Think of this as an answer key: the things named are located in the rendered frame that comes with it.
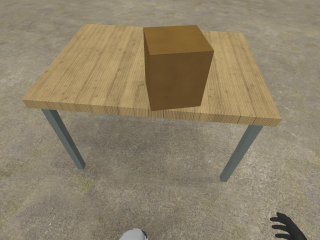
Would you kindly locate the table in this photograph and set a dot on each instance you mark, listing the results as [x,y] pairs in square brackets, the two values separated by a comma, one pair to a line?
[102,70]

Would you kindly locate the left robot thigh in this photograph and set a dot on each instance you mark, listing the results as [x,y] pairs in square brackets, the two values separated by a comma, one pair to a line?
[133,235]

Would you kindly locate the carton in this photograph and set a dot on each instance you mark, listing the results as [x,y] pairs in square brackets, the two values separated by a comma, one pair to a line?
[177,63]

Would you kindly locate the right robot hand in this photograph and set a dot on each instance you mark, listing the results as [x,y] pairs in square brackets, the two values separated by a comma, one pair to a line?
[294,232]

